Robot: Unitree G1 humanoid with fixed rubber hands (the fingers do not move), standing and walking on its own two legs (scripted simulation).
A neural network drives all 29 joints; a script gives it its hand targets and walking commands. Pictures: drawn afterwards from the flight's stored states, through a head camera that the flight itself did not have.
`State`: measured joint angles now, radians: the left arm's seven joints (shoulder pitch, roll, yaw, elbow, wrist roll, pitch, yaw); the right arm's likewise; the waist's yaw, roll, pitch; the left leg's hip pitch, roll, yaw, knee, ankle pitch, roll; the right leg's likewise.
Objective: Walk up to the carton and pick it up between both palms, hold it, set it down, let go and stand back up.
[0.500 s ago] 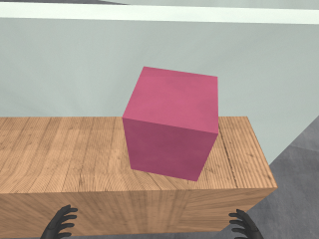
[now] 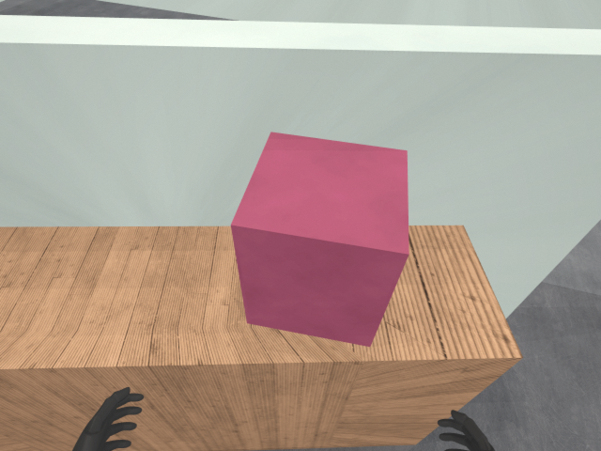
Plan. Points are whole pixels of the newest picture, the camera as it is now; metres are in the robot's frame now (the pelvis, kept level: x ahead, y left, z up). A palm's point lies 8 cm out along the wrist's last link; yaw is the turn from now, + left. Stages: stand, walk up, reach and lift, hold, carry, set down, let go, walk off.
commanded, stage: stand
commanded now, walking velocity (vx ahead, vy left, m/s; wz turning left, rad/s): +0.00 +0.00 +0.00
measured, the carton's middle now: (321, 242) +0.42 -0.04 +0.03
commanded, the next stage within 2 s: walk up in 1.26 s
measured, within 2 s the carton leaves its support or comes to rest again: neither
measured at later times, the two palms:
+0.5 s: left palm out of the picture +0.14 +0.27 -0.08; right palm out of the picture +0.11 -0.26 -0.10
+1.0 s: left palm out of the picture +0.10 +0.27 -0.09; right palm out of the picture +0.07 -0.26 -0.11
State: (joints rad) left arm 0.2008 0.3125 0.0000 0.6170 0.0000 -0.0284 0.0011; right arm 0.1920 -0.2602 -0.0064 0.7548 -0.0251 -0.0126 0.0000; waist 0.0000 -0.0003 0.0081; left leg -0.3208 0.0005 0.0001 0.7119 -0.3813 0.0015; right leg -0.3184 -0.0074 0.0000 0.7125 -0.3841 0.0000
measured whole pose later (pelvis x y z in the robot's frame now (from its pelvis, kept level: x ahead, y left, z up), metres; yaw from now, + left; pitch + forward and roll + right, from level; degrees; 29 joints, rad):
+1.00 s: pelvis -0.02 +0.00 +0.00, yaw +0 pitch -3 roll +0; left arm 0.20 0.32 0.00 0.75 0.00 -0.03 0.00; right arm 0.19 -0.27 -0.01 0.89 -0.03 -0.02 0.00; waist 0.00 0.00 0.03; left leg -0.30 0.00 0.00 0.71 -0.35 0.00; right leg -0.30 -0.01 0.00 0.71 -0.36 0.00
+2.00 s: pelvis -0.04 -0.08 +0.00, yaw -3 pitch -5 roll +3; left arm 0.20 0.41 0.00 0.81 0.00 0.00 -0.01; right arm 0.16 -0.39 -0.02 0.95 -0.02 -0.03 -0.03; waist 0.00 -0.02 0.14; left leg -0.37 0.02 0.00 0.98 -0.46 0.00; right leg -0.31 0.02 0.00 0.74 -0.35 -0.06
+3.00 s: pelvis -0.05 -0.05 +0.00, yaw -3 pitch -5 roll +0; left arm 0.20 0.41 0.00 0.82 0.00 0.02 -0.02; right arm 0.18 -0.39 -0.02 0.94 -0.02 -0.04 -0.03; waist 0.00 -0.03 0.11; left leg -0.32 0.03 0.00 0.71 -0.30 0.00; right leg -0.27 0.01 0.00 0.72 -0.37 -0.03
